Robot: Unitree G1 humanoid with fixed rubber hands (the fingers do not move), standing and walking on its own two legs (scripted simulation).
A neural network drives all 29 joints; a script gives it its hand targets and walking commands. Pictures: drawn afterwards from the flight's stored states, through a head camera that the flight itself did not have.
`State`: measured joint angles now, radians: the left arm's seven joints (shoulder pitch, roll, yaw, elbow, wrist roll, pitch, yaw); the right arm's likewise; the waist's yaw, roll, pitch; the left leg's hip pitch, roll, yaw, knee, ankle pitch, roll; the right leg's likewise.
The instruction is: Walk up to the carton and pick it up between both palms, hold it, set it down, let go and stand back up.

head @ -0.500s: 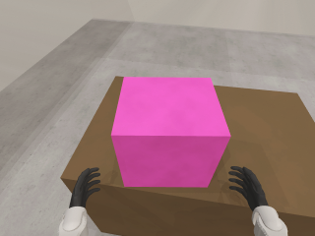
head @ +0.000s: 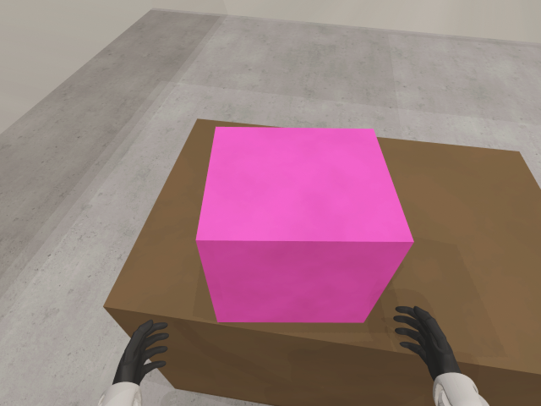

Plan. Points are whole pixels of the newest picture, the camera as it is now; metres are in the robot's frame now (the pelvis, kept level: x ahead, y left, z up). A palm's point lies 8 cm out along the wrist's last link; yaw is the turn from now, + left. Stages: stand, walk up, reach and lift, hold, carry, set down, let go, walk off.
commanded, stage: set down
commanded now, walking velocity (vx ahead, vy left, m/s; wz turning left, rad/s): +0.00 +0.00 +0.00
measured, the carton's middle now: (292, 228) +0.39 -0.03 +0.02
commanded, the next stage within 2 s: let go in 0.42 s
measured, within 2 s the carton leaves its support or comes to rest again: neither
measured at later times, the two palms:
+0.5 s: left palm (136, 387) +0.17 +0.21 -0.09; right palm (437, 360) +0.19 -0.23 -0.04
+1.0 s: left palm (141, 398) +0.15 +0.20 -0.09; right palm (438, 359) +0.19 -0.24 -0.04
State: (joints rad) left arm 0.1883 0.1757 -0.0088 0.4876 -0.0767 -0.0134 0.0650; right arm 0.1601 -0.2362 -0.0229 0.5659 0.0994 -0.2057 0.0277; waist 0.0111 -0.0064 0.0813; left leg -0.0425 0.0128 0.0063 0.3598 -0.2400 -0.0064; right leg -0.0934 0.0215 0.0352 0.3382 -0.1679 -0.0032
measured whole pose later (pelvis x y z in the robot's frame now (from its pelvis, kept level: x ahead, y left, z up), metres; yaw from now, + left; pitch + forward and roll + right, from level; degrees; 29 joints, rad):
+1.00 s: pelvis +0.00 -0.01 +0.00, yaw +0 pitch -7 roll +0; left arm 0.20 0.17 0.02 0.54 0.04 0.13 0.01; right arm 0.11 -0.18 -0.02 0.62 -0.02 -0.18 0.01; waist 0.00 -0.04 0.09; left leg -0.01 0.03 0.01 0.38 -0.25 -0.02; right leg -0.06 0.03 0.01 0.37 -0.19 -0.02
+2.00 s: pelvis +0.03 +0.04 -0.02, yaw -4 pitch +1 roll -1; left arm 0.20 0.18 0.09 0.82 0.03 0.03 -0.04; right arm 0.22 -0.21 -0.07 0.42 -0.02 -0.07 -0.03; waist -0.01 -0.01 -0.05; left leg -0.19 0.01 0.10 0.58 -0.40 0.05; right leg -0.27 0.01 0.10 0.54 -0.28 0.05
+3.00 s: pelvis +0.02 +0.04 -0.02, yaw -5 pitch -1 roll -1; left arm 0.22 0.19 0.07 0.82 0.03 0.03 -0.03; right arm 0.19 -0.22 -0.07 0.45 -0.02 -0.07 -0.03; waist -0.01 -0.01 -0.02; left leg -0.16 0.01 0.13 0.56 -0.39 0.05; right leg -0.25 0.00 0.09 0.53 -0.27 0.06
